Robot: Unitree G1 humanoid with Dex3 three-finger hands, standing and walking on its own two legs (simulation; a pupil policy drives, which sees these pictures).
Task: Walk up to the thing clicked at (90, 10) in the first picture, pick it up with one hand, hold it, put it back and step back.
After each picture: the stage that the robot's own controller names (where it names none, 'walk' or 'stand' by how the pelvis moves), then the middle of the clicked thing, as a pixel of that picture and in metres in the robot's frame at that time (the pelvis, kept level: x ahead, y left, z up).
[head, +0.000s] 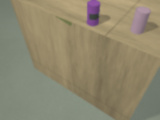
stand; (93, 13) +0.77 -0.04 +0.06
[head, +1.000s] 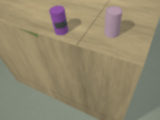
walk; (59, 21) +0.64 +0.16 +0.07
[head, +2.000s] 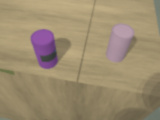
rise first; (45, 50) +0.41 +0.14 +0.09
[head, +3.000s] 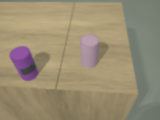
stand; (25, 64) +0.41 +0.23 +0.07
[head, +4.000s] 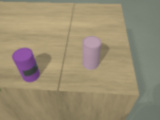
stand; (27, 65) +0.41 +0.22 +0.06
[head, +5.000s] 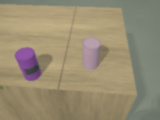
stand; (29, 64) +0.42 +0.22 +0.05
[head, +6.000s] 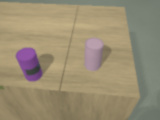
stand; (30, 65) +0.42 +0.22 +0.05
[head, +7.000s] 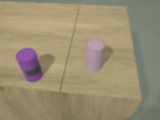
rise first; (30, 65) +0.41 +0.21 +0.05
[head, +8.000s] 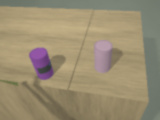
rise first; (42, 64) +0.43 +0.21 +0.06
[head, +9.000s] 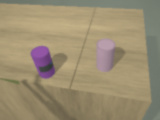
go down; (43, 62) +0.43 +0.21 +0.06
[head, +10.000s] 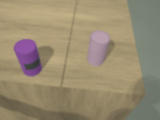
go down; (29, 58) +0.42 +0.18 +0.07
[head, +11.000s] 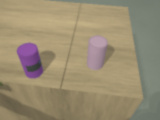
go down; (31, 61) +0.43 +0.19 +0.07
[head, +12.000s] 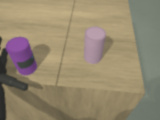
close in; (22, 57) +0.41 +0.21 +0.09
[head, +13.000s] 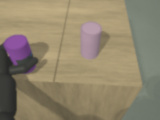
close; (21, 55) +0.42 +0.20 +0.10
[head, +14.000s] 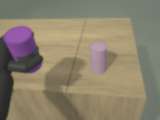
lift; (25, 51) +0.33 +0.17 +0.25
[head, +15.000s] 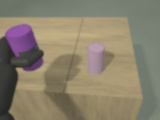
hold; (26, 48) +0.35 +0.18 +0.23
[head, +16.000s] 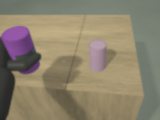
hold; (22, 51) +0.33 +0.18 +0.23
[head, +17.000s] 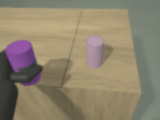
crouch; (24, 63) +0.33 +0.19 +0.18
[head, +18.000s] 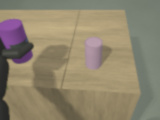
crouch; (16, 42) +0.39 +0.21 +0.21
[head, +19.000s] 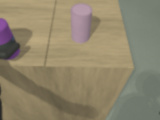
lower; (2, 40) +0.46 +0.22 +0.12
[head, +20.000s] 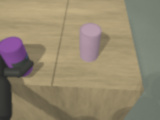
lower; (17, 58) +0.40 +0.21 +0.11
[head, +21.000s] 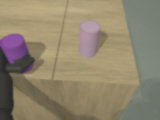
lower; (18, 54) +0.42 +0.21 +0.10
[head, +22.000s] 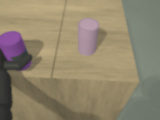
lower; (16, 52) +0.43 +0.21 +0.11
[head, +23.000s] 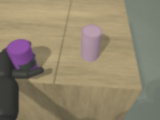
open; (24, 59) +0.40 +0.20 +0.10
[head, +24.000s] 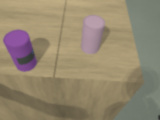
sink last; (21, 52) +0.42 +0.18 +0.10
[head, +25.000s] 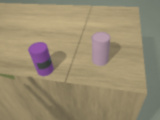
sink last; (41, 59) +0.43 +0.20 +0.09
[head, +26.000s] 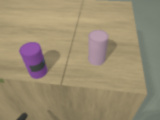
stand; (34, 61) +0.41 +0.19 +0.09
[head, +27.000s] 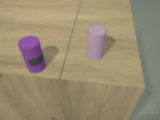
stand; (33, 55) +0.42 +0.19 +0.11
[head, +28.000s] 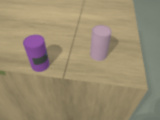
stand; (37, 54) +0.42 +0.19 +0.10
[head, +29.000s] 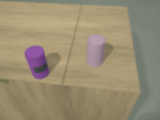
walk; (37, 63) +0.43 +0.19 +0.06
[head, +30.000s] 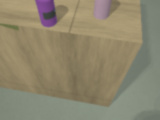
walk; (46, 10) +0.60 +0.17 +0.08
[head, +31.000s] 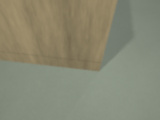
walk; out of the picture +0.92 +0.23 +0.08
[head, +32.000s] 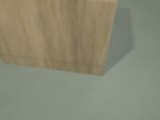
stand; out of the picture +1.07 +0.18 +0.06
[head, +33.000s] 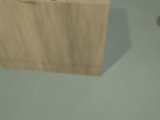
stand; out of the picture +1.08 +0.21 +0.05
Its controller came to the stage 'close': yes
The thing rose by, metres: 0.21
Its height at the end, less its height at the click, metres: +0.00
